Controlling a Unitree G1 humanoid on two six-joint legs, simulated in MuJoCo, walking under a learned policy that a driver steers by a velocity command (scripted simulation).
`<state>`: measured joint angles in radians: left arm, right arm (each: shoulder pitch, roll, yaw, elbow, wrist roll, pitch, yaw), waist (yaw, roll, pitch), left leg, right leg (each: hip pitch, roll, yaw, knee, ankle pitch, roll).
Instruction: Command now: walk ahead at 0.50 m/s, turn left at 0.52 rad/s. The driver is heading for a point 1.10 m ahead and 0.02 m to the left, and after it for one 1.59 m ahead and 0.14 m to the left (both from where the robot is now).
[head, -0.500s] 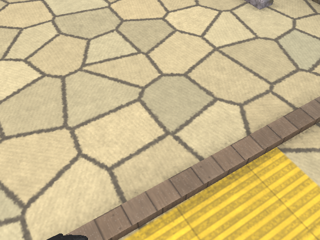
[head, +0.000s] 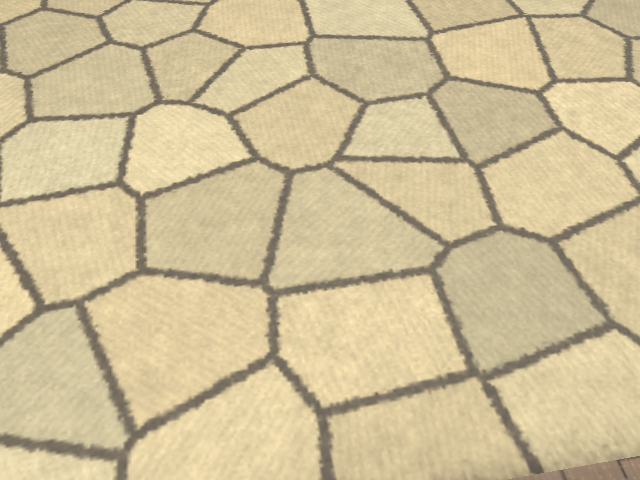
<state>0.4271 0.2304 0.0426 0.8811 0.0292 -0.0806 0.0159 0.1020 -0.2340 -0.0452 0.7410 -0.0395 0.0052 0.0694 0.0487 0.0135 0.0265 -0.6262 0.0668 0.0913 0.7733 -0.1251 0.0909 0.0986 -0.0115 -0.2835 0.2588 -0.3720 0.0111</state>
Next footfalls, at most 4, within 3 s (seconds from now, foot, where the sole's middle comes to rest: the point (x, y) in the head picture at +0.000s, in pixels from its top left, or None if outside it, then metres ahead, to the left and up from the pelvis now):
0.08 left None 0.16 0.09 -0.77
0.50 right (356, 471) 0.48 -0.02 -0.74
1.02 left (261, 348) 0.76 0.20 -0.77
1.46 right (396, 302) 0.91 -0.11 -0.77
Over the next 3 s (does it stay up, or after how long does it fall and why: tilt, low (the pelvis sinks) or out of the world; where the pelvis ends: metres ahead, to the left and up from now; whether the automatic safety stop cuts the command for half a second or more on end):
stays up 0.99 -0.06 0.01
